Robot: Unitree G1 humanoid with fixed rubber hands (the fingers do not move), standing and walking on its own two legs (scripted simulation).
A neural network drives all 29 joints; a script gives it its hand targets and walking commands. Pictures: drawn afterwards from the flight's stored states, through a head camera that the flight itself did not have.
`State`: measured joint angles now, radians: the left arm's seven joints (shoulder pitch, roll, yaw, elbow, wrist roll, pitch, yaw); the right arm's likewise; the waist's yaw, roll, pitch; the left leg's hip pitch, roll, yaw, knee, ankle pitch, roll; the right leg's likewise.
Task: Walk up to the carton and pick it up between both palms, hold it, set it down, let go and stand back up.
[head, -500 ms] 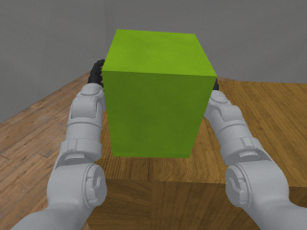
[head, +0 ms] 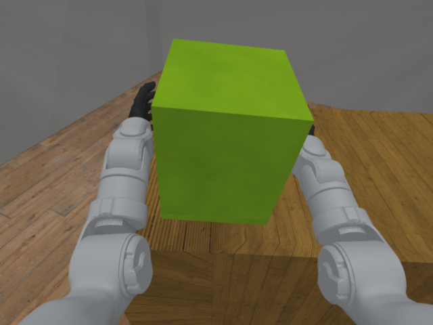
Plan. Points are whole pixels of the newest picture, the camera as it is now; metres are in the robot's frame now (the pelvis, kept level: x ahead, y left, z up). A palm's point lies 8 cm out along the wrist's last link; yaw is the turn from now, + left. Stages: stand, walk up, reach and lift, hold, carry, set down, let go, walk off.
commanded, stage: set down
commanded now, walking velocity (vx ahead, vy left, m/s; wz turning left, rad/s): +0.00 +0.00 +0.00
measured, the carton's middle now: (221, 135) +0.41 +0.00 +0.19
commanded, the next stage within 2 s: none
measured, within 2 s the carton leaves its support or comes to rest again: neither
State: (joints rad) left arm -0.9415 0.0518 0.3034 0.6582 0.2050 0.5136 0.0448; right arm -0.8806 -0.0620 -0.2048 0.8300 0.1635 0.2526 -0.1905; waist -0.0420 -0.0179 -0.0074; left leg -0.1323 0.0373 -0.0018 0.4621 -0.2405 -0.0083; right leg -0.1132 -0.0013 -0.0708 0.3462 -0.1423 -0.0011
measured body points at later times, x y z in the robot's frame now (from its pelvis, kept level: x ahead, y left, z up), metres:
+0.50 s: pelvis +0.02 +0.00 +0.00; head +0.01 +0.02 +0.45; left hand +0.45 +0.14 +0.19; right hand +0.43 -0.16 +0.16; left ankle +0.01 +0.12 -0.74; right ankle +0.04 -0.12 -0.74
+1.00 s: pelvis +0.02 +0.00 +0.00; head +0.02 +0.02 +0.45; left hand +0.46 +0.13 +0.16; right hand +0.44 -0.17 +0.14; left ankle +0.01 +0.12 -0.74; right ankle +0.04 -0.12 -0.74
